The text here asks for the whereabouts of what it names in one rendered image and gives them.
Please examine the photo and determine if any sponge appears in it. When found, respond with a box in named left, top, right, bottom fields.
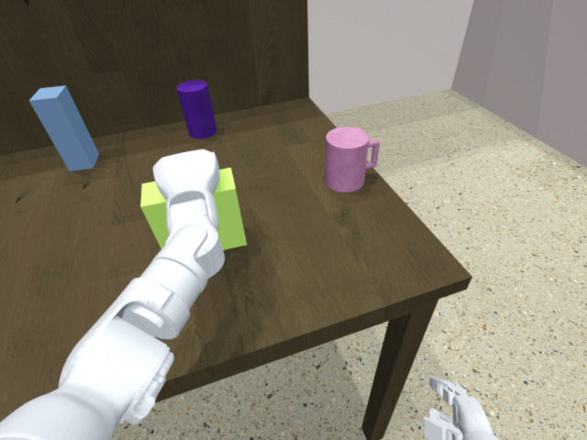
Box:
left=140, top=168, right=247, bottom=250

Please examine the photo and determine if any robot left hand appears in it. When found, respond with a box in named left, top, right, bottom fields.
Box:
left=153, top=149, right=219, bottom=200

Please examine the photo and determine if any robot right hand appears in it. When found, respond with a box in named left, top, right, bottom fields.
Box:
left=424, top=377, right=493, bottom=440

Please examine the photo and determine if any robot left upper arm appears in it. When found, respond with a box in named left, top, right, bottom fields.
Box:
left=0, top=316, right=174, bottom=440

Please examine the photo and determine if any table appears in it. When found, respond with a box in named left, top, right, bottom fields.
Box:
left=0, top=0, right=472, bottom=440

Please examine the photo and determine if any left robot forearm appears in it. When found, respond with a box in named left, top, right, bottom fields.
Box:
left=59, top=186, right=225, bottom=387

